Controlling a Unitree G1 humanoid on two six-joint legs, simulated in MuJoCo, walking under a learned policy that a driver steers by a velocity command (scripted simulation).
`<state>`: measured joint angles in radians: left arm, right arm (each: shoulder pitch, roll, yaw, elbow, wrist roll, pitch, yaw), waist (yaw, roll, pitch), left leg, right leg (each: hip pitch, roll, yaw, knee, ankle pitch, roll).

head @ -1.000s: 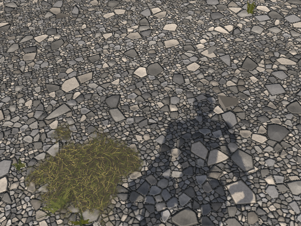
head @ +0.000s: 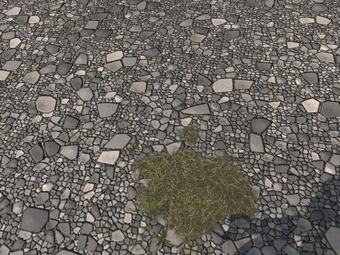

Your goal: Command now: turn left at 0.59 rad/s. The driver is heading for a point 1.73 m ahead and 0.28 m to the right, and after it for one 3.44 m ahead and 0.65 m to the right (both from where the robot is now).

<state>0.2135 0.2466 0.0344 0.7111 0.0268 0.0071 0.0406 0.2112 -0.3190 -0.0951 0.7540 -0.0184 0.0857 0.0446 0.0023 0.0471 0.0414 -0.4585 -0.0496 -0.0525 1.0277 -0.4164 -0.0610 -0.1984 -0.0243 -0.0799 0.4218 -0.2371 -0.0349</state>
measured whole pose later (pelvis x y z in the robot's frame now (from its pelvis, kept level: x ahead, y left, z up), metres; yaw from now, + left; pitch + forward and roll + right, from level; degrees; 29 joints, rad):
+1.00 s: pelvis +0.36 +0.02 +0.00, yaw +8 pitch +0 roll -1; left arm 0.42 0.21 0.03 0.94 0.00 -0.08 -0.02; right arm 0.16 -0.26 -0.02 0.85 -0.04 -0.03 0.04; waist 0.02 0.05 0.03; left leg -0.66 0.11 0.01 0.86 -0.06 0.02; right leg -0.01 0.09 -0.08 0.20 -0.20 -0.09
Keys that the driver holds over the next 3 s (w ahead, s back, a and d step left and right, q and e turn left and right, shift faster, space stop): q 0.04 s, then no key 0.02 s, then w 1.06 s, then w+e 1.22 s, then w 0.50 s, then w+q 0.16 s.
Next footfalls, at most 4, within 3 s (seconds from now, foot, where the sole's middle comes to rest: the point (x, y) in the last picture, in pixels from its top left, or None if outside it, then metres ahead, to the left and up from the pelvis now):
0.18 left None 0.00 0.12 -0.78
0.66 right None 0.35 -0.05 -0.78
1.20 left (149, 215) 0.64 0.17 -0.78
1.74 right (191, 157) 0.92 -0.01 -0.78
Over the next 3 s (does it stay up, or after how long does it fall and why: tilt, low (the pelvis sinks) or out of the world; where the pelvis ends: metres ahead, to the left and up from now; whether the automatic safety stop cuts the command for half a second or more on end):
stays up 1.36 -0.22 0.00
